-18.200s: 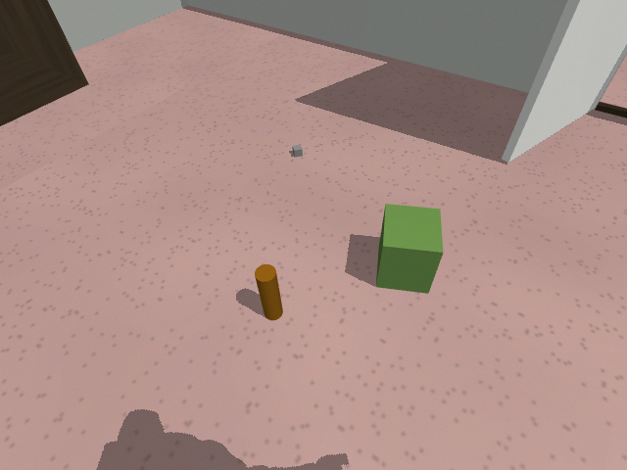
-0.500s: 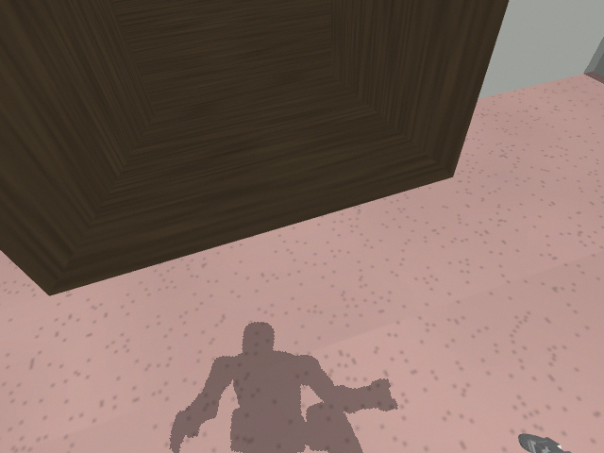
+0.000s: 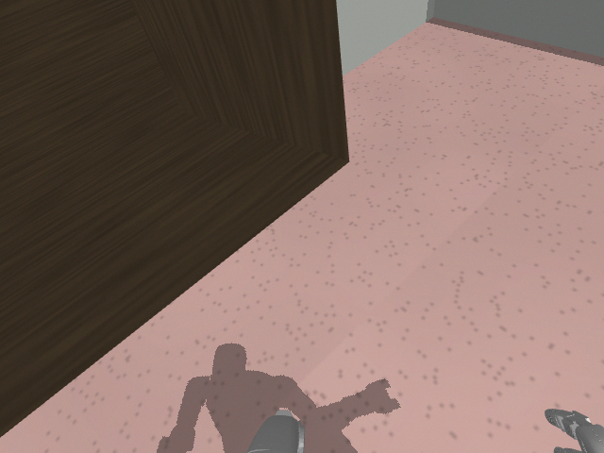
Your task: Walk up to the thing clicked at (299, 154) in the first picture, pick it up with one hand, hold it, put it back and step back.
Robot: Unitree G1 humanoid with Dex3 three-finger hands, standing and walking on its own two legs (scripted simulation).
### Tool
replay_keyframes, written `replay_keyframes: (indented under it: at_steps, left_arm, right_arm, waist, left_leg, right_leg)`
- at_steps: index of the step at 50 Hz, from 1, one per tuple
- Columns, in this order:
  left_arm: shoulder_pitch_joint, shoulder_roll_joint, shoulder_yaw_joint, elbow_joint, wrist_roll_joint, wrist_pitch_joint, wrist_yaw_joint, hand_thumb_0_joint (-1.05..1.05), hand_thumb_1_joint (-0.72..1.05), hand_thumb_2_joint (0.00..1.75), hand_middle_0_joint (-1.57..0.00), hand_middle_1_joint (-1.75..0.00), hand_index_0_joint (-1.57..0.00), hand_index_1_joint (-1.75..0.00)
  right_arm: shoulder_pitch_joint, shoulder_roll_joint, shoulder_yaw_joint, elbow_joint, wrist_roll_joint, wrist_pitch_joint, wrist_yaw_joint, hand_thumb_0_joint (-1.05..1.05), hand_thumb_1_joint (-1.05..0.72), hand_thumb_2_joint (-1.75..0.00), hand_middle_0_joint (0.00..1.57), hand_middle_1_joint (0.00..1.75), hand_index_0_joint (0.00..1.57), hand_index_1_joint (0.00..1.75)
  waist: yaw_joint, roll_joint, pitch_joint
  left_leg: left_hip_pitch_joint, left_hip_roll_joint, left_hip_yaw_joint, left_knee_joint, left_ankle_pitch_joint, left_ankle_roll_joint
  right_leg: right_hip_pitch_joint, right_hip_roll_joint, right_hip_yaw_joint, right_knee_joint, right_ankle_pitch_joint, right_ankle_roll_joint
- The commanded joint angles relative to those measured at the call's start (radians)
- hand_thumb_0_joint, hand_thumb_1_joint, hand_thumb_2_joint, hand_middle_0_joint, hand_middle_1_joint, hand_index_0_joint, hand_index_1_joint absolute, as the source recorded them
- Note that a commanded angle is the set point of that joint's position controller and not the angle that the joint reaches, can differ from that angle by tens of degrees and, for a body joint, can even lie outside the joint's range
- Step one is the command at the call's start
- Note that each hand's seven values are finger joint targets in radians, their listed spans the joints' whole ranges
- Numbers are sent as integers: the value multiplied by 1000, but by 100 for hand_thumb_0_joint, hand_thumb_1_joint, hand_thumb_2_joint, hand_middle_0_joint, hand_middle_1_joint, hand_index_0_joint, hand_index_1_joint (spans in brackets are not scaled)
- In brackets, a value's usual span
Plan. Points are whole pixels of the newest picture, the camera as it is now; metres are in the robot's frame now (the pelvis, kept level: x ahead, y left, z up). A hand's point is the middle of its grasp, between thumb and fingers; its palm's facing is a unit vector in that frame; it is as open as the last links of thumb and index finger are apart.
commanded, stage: walk up
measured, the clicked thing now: out of the picture +0.32 -1.32 -0.75
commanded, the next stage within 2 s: none
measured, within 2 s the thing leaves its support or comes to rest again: neither
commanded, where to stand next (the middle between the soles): +0.09 +0.08 m, yaw -91 degrees
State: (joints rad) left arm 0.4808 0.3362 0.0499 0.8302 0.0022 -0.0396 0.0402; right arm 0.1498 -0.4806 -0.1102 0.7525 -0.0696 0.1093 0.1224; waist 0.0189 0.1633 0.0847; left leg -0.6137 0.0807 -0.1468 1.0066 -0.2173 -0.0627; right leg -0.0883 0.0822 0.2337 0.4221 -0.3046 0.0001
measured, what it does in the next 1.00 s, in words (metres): steps to the left, turning right: left foot, then right foot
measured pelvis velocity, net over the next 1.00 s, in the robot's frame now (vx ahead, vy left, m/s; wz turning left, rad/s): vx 0.13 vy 0.26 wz -0.92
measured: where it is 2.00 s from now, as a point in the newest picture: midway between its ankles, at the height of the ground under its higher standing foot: outside the picture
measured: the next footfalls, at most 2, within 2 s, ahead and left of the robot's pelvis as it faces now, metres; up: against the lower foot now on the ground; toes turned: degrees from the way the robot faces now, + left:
left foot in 0.16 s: +0.23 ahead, +0.20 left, +0.00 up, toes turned -14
right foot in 0.68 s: +0.14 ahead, +0.08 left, +0.00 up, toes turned -45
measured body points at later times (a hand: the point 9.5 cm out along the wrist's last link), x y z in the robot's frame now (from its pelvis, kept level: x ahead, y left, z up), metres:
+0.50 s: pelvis +0.14 +0.18 -0.01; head +0.21 +0.16 +0.43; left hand +0.39 +0.41 -0.12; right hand +0.13 -0.14 -0.10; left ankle +0.19 +0.21 -0.74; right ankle +0.10 +0.07 -0.68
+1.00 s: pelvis +0.13 +0.26 -0.03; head +0.18 +0.25 +0.42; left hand +0.44 +0.37 -0.14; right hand -0.09 -0.01 -0.10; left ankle +0.22 +0.36 -0.74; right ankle +0.09 +0.13 -0.70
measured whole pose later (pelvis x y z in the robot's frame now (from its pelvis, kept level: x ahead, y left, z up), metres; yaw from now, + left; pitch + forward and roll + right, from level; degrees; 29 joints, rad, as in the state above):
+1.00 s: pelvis +0.13 +0.26 -0.03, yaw -53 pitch -2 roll +1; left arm 0.25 0.42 0.09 0.63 0.08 0.14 -0.10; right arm 0.30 -0.41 -0.08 0.74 -0.01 -0.01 -0.05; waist 0.01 -0.08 0.13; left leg -0.28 0.07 0.09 0.75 -0.44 -0.02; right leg -0.57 0.06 0.07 0.99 -0.42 -0.01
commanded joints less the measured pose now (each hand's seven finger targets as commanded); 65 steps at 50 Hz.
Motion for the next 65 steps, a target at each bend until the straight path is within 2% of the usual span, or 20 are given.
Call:
replay_keyframes:
  at_steps: [1,5,7,8,9,11,15,27,32,35,37,39,44,46,48,52,58,62,63,65]
  left_arm:
    - [30,376,118,-127,6,-39,55,0,90,90,-20,-30,-20,-30]
    - [-26,394,119,-187,8,-24,73,0,90,90,-20,-30,-20,-30]
    - [-118,357,97,-237,2,-21,76,0,90,90,-20,-30,-20,-30]
    - [-87,262,74,-238,-2,-23,79,0,90,90,-20,-30,-20,-30]
    - [34,174,62,-226,-3,-13,81,0,90,90,-20,-30,-20,-30]
    - [125,250,84,-152,8,6,89,0,90,90,-20,-30,-20,-30]
    - [-16,269,86,-171,-13,34,15,0,90,90,-20,-30,-20,-30]
    - [-150,245,100,-282,55,128,-111,0,90,90,-20,-30,-20,-30]
    - [-88,228,102,-266,54,143,-145,0,90,90,-20,-30,-20,-30]
    - [73,248,116,-233,64,141,-135,0,90,90,-20,-30,-20,-30]
    - [-91,293,120,-304,57,140,-128,0,90,90,-20,-30,-20,-30]
    - [-349,307,120,-383,63,136,-115,0,90,90,-20,-30,-20,-30]
    - [-336,252,92,-391,59,118,-134,0,90,90,-20,-30,-20,-30]
    - [-219,182,85,-367,70,123,-130,0,90,90,-20,-30,-20,-30]
    - [-205,305,118,-344,75,138,-126,0,90,90,-20,-30,-20,-30]
    - [-302,287,131,-298,59,123,-162,0,90,90,-20,-30,-20,-30]
    - [-374,243,120,-302,27,88,-183,0,90,90,-20,-30,-20,-30]
    - [-150,289,143,-176,28,65,-152,0,90,90,-20,-30,-20,-30]
    - [-15,357,166,-132,33,56,-135,0,90,90,-20,-30,-20,-30]
    - [-78,462,180,-187,23,57,-121,0,90,90,-20,-30,-20,-30]
  right_arm:
    - [-202,-129,-39,-177,4,-41,-23,0,-90,-90,20,30,20,30]
    - [-158,-140,-47,-161,23,-52,-39,0,-90,-90,20,30,20,30]
    - [63,-187,-72,-115,23,-60,-49,0,-90,-90,20,30,20,30]
    - [142,-253,-95,-112,19,-61,-60,0,-90,-90,20,30,20,30]
    - [93,-266,-85,-141,27,-65,-71,0,-90,-90,20,30,20,30]
    - [-84,-250,-78,-191,85,-60,-76,0,-90,-90,20,30,20,30]
    - [-81,-98,-28,-184,72,-74,-94,0,-90,-90,20,30,20,30]
    - [31,-145,-63,-159,77,-115,-186,0,-90,-90,20,30,20,30]
    - [-13,-152,-85,-154,63,-116,-196,0,-90,-90,20,30,20,30]
    - [-65,-154,-85,-144,68,-119,-193,0,-90,-90,20,30,20,30]
    - [-15,-94,-57,-135,92,-114,-184,0,-90,-90,20,30,20,30]
    - [104,-116,-59,-91,96,-120,-176,0,-90,-90,20,30,20,30]
    - [338,-128,-56,-2,77,-132,-199,0,-90,-90,20,30,20,30]
    - [286,-242,-79,-73,39,-148,-210,0,-90,-90,20,30,20,30]
    - [138,-340,-103,-123,60,-157,-213,0,-90,-90,20,30,20,30]
    - [144,-218,-66,-86,41,-176,-215,0,-90,-90,20,30,20,30]
    - [258,-300,-78,-53,38,-200,-187,0,-90,-90,20,30,20,30]
    - [211,-271,-56,-72,41,-187,-172,0,-90,-90,20,30,20,30]
    - [219,-207,-31,-84,46,-182,-168,0,-90,-90,20,30,20,30]
    - [135,-186,-7,-136,73,-184,-169,0,-90,-90,20,30,20,30]
  waist:
    - [5,-283,6]
    - [-23,-359,-27]
    - [-162,-272,-116]
    - [-211,-31,-200]
    - [-125,173,-255]
    - [-31,183,-233]
    - [-39,47,-147]
    - [-22,-83,-62]
    - [20,-43,-133]
    - [149,-119,-197]
    - [118,-538,-126]
    - [-28,-480,-38]
    - [-104,-136,-189]
    - [-54,134,-182]
    - [-22,49,-114]
    - [-24,-34,67]
    - [-77,34,-61]
    - [48,-84,-175]
    - [121,-267,-219]
    - [107,-480,-148]
  left_leg:
    - [-110,-16,-32,-84,-48,12]
    - [107,-54,2,-302,-114,63]
    - [529,-48,1,-508,57,115]
    - [745,98,-136,-568,198,173]
    - [824,299,-314,-504,494,185]
    - [549,388,-433,-647,393,316]
    - [511,146,70,-536,556,212]
    - [517,317,219,-604,583,54]
    - [391,236,391,-588,431,-100]
    - [187,133,470,-283,381,-144]
    - [22,-106,332,149,-498,-81]
    - [378,-2,52,65,-487,39]
    - [622,-80,221,-498,-44,93]
    - [684,322,-183,-616,55,183]
    - [419,542,-289,-668,85,342]
    - [287,267,91,-615,-15,212]
    - [485,272,219,-485,235,242]
    - [328,196,364,-142,244,181]
    - [138,135,355,103,111,136]
    - [-156,15,219,235,-382,70]
  right_leg:
    - [38,-223,243,14,506,-165]
    - [-28,-192,240,159,726,-120]
    - [-250,-115,158,359,696,-28]
    - [-404,-2,31,649,290,27]
    - [-539,111,-38,789,-360,35]
    - [-422,-3,-145,980,-305,24]
    - [-425,-49,-146,911,-87,25]
    - [-441,-141,-227,511,-27,27]
    - [-159,-151,-296,290,-2,-39]
    - [150,-135,-298,118,8,-173]
    - [-20,-334,214,-52,241,-385]
    - [-491,-355,222,-69,127,-293]
    - [-498,-130,-21,195,134,-116]
    - [-665,-22,-125,568,-190,-36]
    - [-574,-138,-38,738,-208,3]
    - [-577,-121,-104,707,4,-5]
    - [-451,-151,-223,402,-145,-16]
    - [-83,-42,-376,168,-22,-65]
    - [126,-54,-242,125,-67,-103]
    - [58,-369,456,-106,-214,-295]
